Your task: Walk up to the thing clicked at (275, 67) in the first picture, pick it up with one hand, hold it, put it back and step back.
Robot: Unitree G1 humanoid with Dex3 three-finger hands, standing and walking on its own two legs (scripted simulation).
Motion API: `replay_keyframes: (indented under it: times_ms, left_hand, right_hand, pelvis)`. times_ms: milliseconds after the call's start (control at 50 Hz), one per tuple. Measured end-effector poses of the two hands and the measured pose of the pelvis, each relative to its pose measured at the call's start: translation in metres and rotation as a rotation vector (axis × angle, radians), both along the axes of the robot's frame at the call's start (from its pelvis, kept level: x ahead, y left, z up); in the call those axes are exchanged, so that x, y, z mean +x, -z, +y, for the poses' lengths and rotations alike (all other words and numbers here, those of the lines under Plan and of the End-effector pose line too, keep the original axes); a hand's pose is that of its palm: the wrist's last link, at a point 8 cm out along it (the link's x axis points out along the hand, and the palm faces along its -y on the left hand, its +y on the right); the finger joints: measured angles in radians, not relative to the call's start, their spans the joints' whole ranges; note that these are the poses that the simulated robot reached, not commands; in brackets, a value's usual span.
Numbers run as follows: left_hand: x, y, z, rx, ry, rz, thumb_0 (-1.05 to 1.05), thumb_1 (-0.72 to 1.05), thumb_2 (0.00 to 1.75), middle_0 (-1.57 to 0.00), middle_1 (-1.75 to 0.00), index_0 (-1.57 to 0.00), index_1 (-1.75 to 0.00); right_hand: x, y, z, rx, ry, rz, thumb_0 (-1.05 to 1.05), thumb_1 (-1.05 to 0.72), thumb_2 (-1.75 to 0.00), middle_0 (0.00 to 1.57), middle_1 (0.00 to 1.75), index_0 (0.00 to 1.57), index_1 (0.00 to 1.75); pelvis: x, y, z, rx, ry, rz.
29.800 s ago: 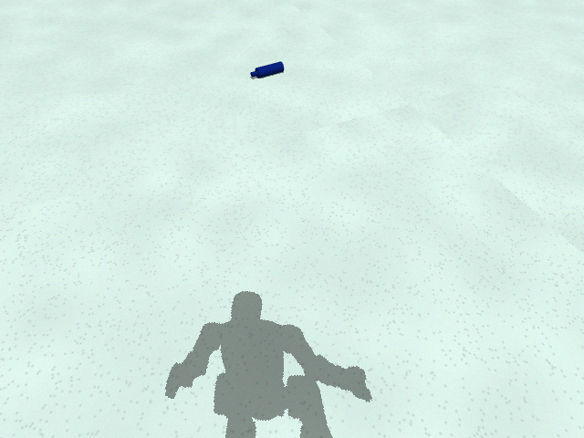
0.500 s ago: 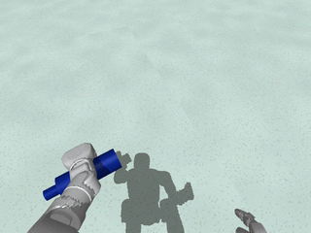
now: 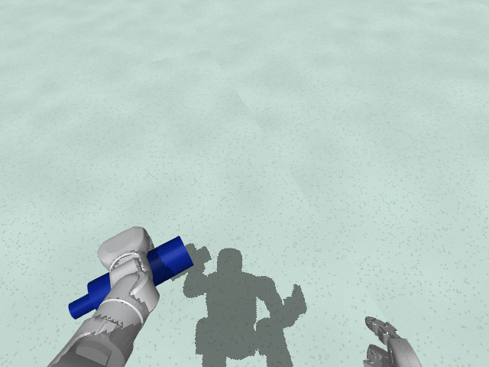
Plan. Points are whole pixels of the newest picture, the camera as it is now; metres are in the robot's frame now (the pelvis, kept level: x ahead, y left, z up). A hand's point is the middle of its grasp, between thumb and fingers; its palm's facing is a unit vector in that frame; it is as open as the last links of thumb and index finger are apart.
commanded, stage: hold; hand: left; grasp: from above
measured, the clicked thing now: (132, 279) +0.29 +0.24 -0.09
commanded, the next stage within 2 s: crouch in 0.68 s
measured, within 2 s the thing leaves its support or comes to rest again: neither
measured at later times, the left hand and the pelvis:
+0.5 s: hand (134, 268) +0.29 +0.22 -0.05, palm faces -0.36 -0.25 -0.90, open 9.5 cm; pelvis +0.00 +0.00 +0.00, yaw +0 degrees
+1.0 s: hand (139, 274) +0.29 +0.22 -0.07, palm faces -0.39 -0.23 -0.89, open 9.5 cm; pelvis +0.00 +0.00 +0.00, yaw +0 degrees
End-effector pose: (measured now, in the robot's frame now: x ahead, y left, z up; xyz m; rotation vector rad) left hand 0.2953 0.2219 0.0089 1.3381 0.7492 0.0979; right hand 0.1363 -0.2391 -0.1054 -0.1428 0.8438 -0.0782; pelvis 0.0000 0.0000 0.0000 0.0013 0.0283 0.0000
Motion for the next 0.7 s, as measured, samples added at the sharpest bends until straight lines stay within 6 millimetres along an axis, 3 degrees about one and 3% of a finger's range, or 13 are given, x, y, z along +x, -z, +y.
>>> replay_keyframes:
  times_ms: [440,700]
  left_hand:
    - [0.000,-0.004,0.007,0.008,0.016,0.008,-0.01,0.08,0.41,-0.76,-0.44,-0.76,-0.47]
    - [0.006,-0.002,0.006,0.012,-0.004,0.016,-0.01,0.06,0.43,-0.75,-0.47,-0.75,-0.50]
  right_hand:
    - [0.014,-0.006,0.007,-0.002,-0.015,-0.028,0.01,-0.90,-0.90,0.20,0.30,0.20,0.30]
    - [0.010,-0.004,0.008,0.003,-0.016,-0.010,0.01,-0.90,-0.90,0.20,0.30,0.20,0.30]
  pelvis:
    - [0.003,-0.002,0.003,-0.002,-0.003,-0.009]
    - [0.004,-0.002,0.005,-0.004,-0.001,-0.006]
